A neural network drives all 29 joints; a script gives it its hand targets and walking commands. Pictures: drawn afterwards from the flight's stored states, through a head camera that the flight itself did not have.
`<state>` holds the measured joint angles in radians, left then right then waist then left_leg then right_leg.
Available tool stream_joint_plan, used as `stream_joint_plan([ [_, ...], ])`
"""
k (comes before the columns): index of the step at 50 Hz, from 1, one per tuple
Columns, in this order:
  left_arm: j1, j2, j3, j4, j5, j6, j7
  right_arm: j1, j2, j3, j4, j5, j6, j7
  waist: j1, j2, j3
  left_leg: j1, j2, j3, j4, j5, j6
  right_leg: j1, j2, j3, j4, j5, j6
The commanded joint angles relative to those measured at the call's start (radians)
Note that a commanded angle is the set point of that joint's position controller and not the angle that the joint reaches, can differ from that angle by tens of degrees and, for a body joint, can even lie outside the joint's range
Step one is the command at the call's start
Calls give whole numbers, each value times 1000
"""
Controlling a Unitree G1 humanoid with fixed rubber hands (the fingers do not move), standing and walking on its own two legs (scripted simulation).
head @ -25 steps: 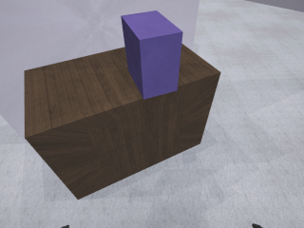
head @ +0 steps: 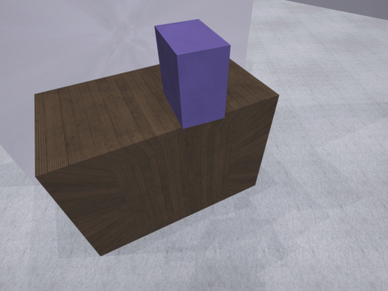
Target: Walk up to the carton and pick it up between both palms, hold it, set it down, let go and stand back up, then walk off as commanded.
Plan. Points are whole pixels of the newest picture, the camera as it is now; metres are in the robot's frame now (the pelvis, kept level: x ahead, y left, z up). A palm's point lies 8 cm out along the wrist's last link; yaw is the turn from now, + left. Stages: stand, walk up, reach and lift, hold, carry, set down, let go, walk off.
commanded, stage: stand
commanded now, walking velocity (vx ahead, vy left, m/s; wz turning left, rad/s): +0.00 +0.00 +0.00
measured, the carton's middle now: (190, 73) +0.86 +0.05 +0.04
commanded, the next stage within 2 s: walk up in 0.60 s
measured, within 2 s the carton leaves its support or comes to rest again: neither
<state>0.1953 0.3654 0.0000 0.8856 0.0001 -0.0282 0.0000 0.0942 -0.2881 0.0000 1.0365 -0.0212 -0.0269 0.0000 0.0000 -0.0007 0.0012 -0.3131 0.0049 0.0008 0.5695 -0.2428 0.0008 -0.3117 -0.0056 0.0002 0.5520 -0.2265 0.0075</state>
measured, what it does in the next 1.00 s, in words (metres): stands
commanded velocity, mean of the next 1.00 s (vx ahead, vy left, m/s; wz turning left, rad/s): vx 0.00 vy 0.00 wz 0.00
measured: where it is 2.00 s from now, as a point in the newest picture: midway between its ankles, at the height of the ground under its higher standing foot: outside the picture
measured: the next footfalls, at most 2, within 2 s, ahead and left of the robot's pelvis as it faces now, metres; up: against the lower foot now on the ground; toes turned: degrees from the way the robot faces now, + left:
left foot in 1.42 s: +0.25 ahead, +0.06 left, +0.00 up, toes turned +14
right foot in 1.86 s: +0.39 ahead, -0.21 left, +0.00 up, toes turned +14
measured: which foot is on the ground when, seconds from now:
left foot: down 0.00-1.00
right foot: down 0.00-1.00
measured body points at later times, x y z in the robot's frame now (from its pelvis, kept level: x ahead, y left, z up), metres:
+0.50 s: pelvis +0.00 +0.00 +0.00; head +0.00 +0.00 +0.45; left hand +0.10 +0.30 -0.11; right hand +0.11 -0.28 -0.13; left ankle +0.04 +0.12 -0.73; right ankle +0.04 -0.13 -0.73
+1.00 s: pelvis +0.02 -0.03 +0.00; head +0.02 -0.02 +0.45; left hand +0.09 +0.31 -0.10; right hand +0.09 -0.32 -0.12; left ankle +0.04 +0.12 -0.73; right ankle +0.02 -0.16 -0.70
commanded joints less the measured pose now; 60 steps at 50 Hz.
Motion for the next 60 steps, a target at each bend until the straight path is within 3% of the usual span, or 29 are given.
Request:
stream_joint_plan([
  [1, -51, 207, 36, 29, 14, -32, 1, -48, -252, -54, -40, 7, -10, 10, 12, 18, -46, 66, 104, -132, -196, -45, 47, 58, -114, 139, -161, -85, -55],
  [5, -46, 195, 31, 33, 11, -36, -3, -54, -236, -48, -40, 12, -20, 14, 6, 69, -56, 69, 93, -114, -191, -39, 41, 68, -105, 139, -171, -49, -57],
  [7, -85, 207, 33, 19, 19, -35, 1, -51, -233, -49, -38, 4, -26, 16, -2, 5, -71, 77, 105, -123, -202, -49, 38, 74, -107, 125, -175, -74, -56],
  [9, -70, 197, 37, 36, 12, -35, 5, -63, -238, -47, -33, 6, -21, 16, -8, 73, -77, 98, 110, -116, -210, -34, 41, 79, -124, 133, -174, -4, -53],
  [12, -66, 182, 26, 35, 8, -36, 2, -53, -239, -43, -33, 13, -24, 10, -1, 6, -80, 104, 125, -125, -197, 35, 41, 95, -114, 119, -156, 22, -56],
  [13, -74, 194, 41, 37, 10, -34, 9, -73, -242, -50, -33, 2, -23, 9, 5, 100, -62, 74, 117, -111, -204, 70, 44, 105, -107, 119, -156, 70, -48],
  [15, -44, 215, 45, 43, 10, -29, 9, -85, -240, -39, -44, 8, -22, 10, 10, 113, -91, 90, 99, -105, -190, 93, 44, 113, -108, 131, -147, 94, -56],
  [17, -57, 181, 35, 53, 13, -29, 4, -57, -268, -58, -32, 4, -21, 5, 4, 13, -103, 115, 114, -124, -213, 37, 46, 114, -100, 109, -150, 28, -48],
  [20, -22, 191, 24, 55, 2, -20, -1, -57, -258, -48, -18, 12, -14, 8, 11, 97, -30, 66, 120, -136, -230, -32, 44, 82, -109, 109, -182, -16, -45],
  [23, -61, 175, 20, 35, 6, -33, -1, -65, -265, -55, -15, 1, -19, 4, 23, 1, -54, 86, 105, -120, -207, -20, 36, 85, -111, 134, -209, -37, -50],
  [25, -82, 203, 27, 39, 7, -35, 3, -75, -257, -48, -17, 17, -16, 8, -7, 63, -62, 118, 110, -110, -195, 9, 39, 72, -132, 160, -221, 19, -55],
  [27, -84, 192, 21, 43, 15, -32, 6, -59, -213, -47, -28, 23, -20, 4, -11, -20, -53, 97, 112, -120, -207, 11, 43, 83, -126, 148, -210, 13, -54],
  [30, -34, 171, 22, 58, 4, -40, 9, -38, -257, -43, 3, 12, -14, 10, 5, 84, -82, 130, 119, -126, -222, 63, 38, 110, -115, 125, -180, 67, -39],
  [31, -40, 180, 25, 48, 6, -46, 6, -82, -260, -49, -16, 7, -12, 5, 9, 24, -70, 119, 120, -124, -225, 53, 41, 100, -112, 125, -189, 32, -43],
  [37, -36, 176, 29, 51, 3, -27, 10, -46, -259, -52, -3, 9, -10, 7, 6, 67, -40, 102, 105, -102, -217, -20, 27, 83, -118, 127, -221, -30, -42],
  [39, -79, 185, 20, 60, 9, -32, 10, -44, -238, -44, 4, 11, -6, 8, -15, -2, -4, 74, 111, -135, -239, -34, 35, 55, -120, 137, -225, -85, -50],
  [40, -61, 270, 113, -59, 57, -22, -28, 126, -379, -104, -39, 6, -25, 9, -9, -30, -108, 61, 110, -247, -226, -437, 113, 89, -57, 61, -65, -437, -67],
  [41, -72, 281, 120, -54, 69, -15, -38, 142, -414, -124, -32, -8, -28, 10, -10, 51, -42, 55, 193, -396, -286, -617, 140, -69, -46, 65, 42, -513, -71],
  [42, -54, 253, 126, -81, 67, -12, -48, 144, -452, -140, -42, -13, -32, 8, -6, 207, 4, 17, 264, -500, -393, -629, 159, -115, -11, 18, 234, -408, -45],
  [44, -40, 251, 127, -86, 62, 3, -61, 71, -433, -146, -93, -18, -43, -4, 15, 159, 135, 11, 312, -587, -422, -575, 230, -276, -47, 76, 369, -277, -16],
  [48, -41, 232, 133, -75, 50, 11, -82, 83, -396, -133, -98, -21, -38, -5, 13, 193, 100, 71, 179, -367, -345, -334, 168, -154, -22, -2, 222, -337, -16],
  [50, -5, 221, 137, -66, 40, 1, -76, 138, -391, -131, -118, -13, -32, -7, 15, 145, 55, 87, 205, -396, -293, -324, 184, -67, -47, 24, 82, -335, -42],
  [52, 203, 226, 142, 0, 56, -4, -53, 36, -359, -122, -154, -6, -18, -5, 141, 76, 12, -205, 71, -213, -64, -220, 91, 368, 4, -34, -211, -142, -84],
  [53, 301, 310, 173, 43, 55, -1, -36, 27, -264, -83, -173, -4, -21, -18, 209, -219, -25, -381, -44, -113, 253, -332, 50, 503, -138, 176, -276, -200, -86],
  [54, 248, 371, 190, -12, 63, -3, -27, 104, -228, -76, -178, 8, -21, -24, 146, -269, -31, -520, -116, -63, 426, -334, 12, 486, -319, 464, -367, -469, -116],
  [55, 123, 393, 187, -67, 64, -8, -32, 112, -295, -94, -173, 15, -29, -34, 110, -168, -10, -563, -58, -69, 504, -335, 11, 424, -422, 556, -421, -603, -174],
  [57, 47, 335, 170, -89, 50, -23, -37, 145, -362, -94, -143, 14, -48, -20, 60, -81, 94, -485, 36, -93, 475, -183, 33, 305, -344, 425, -407, -519, -189],
  [59, 28, 270, 148, -83, 52, -31, -44, 186, -328, -88, -113, 11, -46, 3, 39, -85, 93, -392, 57, -35, 401, -131, 16, 275, -229, 192, -336, -271, -181],
  [60, 32, 287, 148, -87, 50, -32, -45, 193, -309, -87, -135, 19, -44, 12, 42, -126, 76, -384, 47, -28, 358, -127, 6, 297, -232, 181, -320, -209, -207],
])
